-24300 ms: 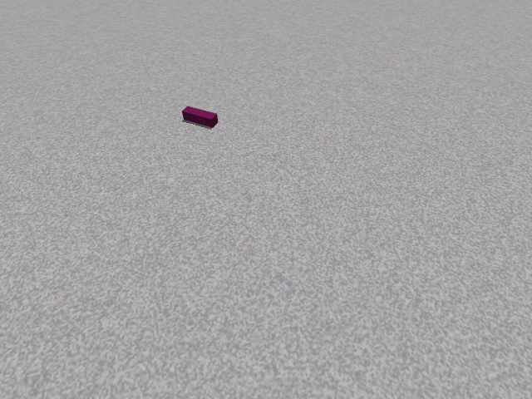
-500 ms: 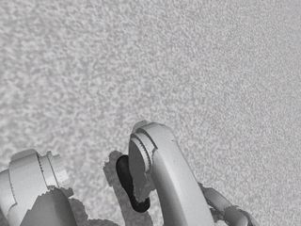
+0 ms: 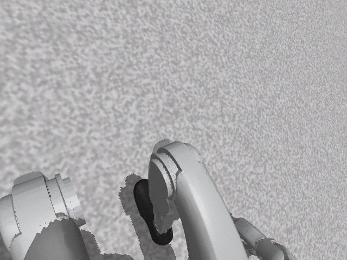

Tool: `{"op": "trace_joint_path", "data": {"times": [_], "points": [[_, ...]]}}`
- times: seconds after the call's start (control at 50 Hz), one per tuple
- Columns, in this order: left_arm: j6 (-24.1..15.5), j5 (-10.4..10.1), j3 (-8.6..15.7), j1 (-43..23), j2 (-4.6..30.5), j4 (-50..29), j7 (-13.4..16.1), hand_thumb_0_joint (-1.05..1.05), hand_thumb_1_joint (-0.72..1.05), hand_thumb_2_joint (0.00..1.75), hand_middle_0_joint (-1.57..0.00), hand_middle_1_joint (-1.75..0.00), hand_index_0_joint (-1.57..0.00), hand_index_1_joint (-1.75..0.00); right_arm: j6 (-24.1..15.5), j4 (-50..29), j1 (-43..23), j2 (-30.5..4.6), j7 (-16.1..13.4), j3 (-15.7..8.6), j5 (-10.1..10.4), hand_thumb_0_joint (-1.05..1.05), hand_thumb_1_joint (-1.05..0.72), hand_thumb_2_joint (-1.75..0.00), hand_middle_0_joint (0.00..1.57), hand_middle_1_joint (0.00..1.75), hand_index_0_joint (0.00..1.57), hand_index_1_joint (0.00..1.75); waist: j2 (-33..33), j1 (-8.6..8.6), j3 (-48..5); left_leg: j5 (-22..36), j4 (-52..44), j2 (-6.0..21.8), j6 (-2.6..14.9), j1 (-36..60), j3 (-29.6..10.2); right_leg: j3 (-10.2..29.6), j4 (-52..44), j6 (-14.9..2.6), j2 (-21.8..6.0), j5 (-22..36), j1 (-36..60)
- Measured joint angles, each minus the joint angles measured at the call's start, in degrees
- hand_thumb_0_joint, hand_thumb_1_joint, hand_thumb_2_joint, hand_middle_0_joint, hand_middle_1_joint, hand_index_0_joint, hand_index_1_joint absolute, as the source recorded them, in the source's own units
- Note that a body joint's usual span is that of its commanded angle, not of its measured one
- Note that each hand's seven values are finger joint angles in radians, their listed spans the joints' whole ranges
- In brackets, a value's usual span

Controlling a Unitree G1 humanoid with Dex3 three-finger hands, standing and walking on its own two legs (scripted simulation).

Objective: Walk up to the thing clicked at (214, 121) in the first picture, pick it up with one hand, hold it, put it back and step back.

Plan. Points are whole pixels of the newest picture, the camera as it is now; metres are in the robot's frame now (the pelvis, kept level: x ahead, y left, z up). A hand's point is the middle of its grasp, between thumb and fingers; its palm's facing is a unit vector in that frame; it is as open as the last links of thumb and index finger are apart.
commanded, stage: settle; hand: left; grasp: from above
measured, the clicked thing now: out of the picture +0.41 +0.40 -0.27
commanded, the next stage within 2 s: lift in 0.74 s
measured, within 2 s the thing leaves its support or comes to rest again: leaves its support in 0.14 s
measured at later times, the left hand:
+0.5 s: hand out of the picture +0.40 +0.41 -0.17, palm faces -0.42 -0.14 -0.90, open 9.9 cm
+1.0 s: hand out of the picture +0.40 +0.40 -0.11, palm faces -0.43 -0.14 -0.89, open 9.9 cm
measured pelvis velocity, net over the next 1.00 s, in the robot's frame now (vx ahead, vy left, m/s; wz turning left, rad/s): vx -0.01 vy -0.01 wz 0.10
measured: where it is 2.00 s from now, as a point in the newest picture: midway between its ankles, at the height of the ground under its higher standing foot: (118, 243)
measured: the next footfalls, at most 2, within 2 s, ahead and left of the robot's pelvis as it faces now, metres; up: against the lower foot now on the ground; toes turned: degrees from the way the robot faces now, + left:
none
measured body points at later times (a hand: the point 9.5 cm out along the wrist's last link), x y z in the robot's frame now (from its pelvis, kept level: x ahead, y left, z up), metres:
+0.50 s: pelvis +0.00 +0.00 +0.01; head +0.23 +0.13 +0.38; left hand +0.42 +0.41 -0.11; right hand +0.12 -0.25 -0.07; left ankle +0.06 +0.13 -0.27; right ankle +0.11 -0.11 -0.27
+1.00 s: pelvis -0.01 -0.01 +0.04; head +0.21 +0.11 +0.41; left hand +0.42 +0.40 -0.05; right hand +0.10 -0.27 -0.06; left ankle +0.06 +0.12 -0.27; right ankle +0.11 -0.11 -0.27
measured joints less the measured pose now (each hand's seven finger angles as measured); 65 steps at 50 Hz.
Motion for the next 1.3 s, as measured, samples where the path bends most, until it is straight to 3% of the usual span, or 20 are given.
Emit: {"op": "trace_joint_path", "data": {"times": [0.24, 0.44, 0.62, 0.92, 1.08, 1.3], "points": [[2.4, -1.1, 0.8, 3.9, -4.9, -9.9, -3.5, 0.00, -0.02, 0.62, -0.59, -0.77, -0.64, -0.69, 0.8, 1.6, 1.1, 0.4, 0.7, -4.2, 1.6, 0.00, -0.91, -0.90, 0.20, 0.30, 0.20, 0.30, 1.9, 2.15, -3.7, 0.2, -1.0, -0.5, -0.13, -0.9, 0.9, 0.6, -0.2, -0.44, -0.7, -0.7, -0.7], [5.1, -3.7, -1.7, 4.3, -9.0, -16.0, -11.0, 0.00, -0.01, 0.62, -0.59, -0.76, -0.65, -0.68, 3.2, 1.6, 2.4, 1.1, 0.9, -8.5, 5.1, 0.00, -0.92, -0.90, 0.20, 0.30, 0.20, 0.30, 5.6, 4.60, -7.4, 1.4, -3.5, -0.9, 0.48, -1.4, 3.4, 2.5, -1.2, -0.48, -1.7, -0.8, -1.2], [4.2, -4.8, -2.8, 5.0, -11.4, -21.0, -17.5, 0.00, -0.02, 0.62, -0.60, -0.76, -0.65, -0.67, 6.7, 1.3, 3.8, 1.6, -0.3, -10.2, 7.7, 0.00, -0.92, -0.90, 0.20, 0.30, 0.20, 0.30, 7.4, 6.38, -8.2, 2.3, -6.5, -1.0, 0.49, 0.0, 5.0, 3.8, -2.9, -0.74, -2.3, -0.5, -0.3], [2.9, -4.4, -2.0, 4.9, -12.1, -24.4, -20.4, 0.00, -0.02, 0.62, -0.61, -0.75, -0.66, -0.67, 10.5, 1.5, 5.6, 1.4, -3.5, -12.0, 8.8, 0.00, -0.92, -0.90, 0.20, 0.30, 0.20, 0.30, 8.3, 6.57, -9.5, 3.7, -9.3, -1.0, 0.52, 1.2, 6.1, 4.7, -4.9, -0.96, -2.6, 0.6, 0.5], [5.0, -7.2, -2.4, 7.8, -14.7, -28.0, -23.8, 0.00, -0.03, 0.62, -0.62, -0.74, -0.67, -0.66, 11.4, 1.5, 7.1, 2.1, -4.2, -13.7, 10.2, 0.00, -0.92, -0.90, 0.20, 0.30, 0.20, 0.30, 9.2, 7.36, -11.5, 4.2, -12.1, -1.0, 0.62, 3.0, 7.1, 5.6, -7.1, -1.02, -2.9, 0.9, 1.9], [6.2, -11.1, -3.8, 15.2, -18.9, -39.1, -28.3, 0.00, -0.04, 0.63, -0.63, -0.73, -0.68, -0.65, 12.4, 1.1, 7.9, 3.1, -5.5, -16.8, 12.8, 0.01, -0.92, -0.90, 0.20, 0.30, 0.20, 0.30, 10.5, 10.17, -15.2, 4.7, -18.9, -1.1, 0.94, 8.3, 9.2, 7.4, -12.7, -1.03, -3.4, 1.1, 6.4]]}}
